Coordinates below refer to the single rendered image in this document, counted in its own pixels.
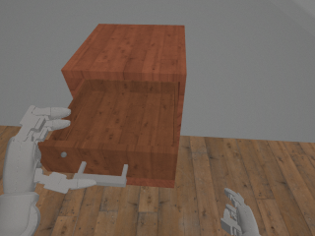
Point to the handle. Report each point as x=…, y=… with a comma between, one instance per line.
x=103, y=180

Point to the cabinet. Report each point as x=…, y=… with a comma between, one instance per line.
x=129, y=52

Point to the left robot forearm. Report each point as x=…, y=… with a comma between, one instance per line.
x=19, y=215

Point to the right robot hand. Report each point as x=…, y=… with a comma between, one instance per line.
x=243, y=219

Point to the drawer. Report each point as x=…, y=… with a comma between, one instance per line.
x=117, y=122

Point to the left robot hand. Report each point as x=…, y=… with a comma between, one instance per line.
x=22, y=154

